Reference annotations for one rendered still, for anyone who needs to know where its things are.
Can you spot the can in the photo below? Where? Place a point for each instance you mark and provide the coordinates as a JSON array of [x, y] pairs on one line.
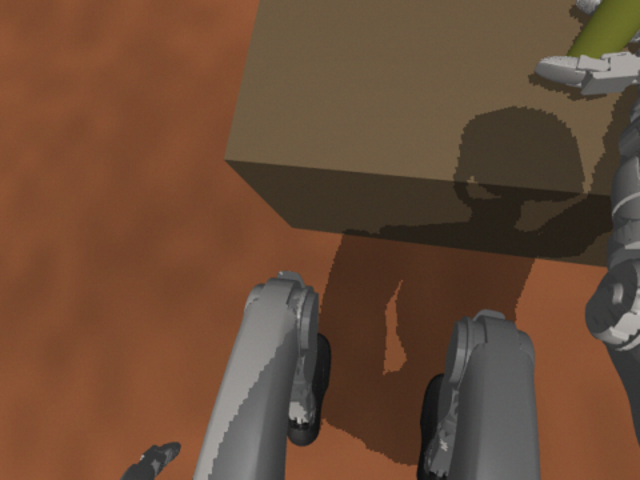
[[610, 28]]

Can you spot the left robot hand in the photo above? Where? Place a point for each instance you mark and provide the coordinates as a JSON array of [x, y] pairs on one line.
[[152, 462]]

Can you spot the right robot hand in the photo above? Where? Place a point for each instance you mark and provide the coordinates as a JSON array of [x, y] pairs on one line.
[[611, 73]]

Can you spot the left robot foot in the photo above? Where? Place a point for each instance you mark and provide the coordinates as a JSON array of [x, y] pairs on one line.
[[306, 433]]

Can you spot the right robot foot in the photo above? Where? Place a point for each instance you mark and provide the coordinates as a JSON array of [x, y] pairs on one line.
[[428, 424]]

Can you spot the right robot arm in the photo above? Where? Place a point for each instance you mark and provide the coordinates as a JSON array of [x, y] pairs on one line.
[[613, 312]]

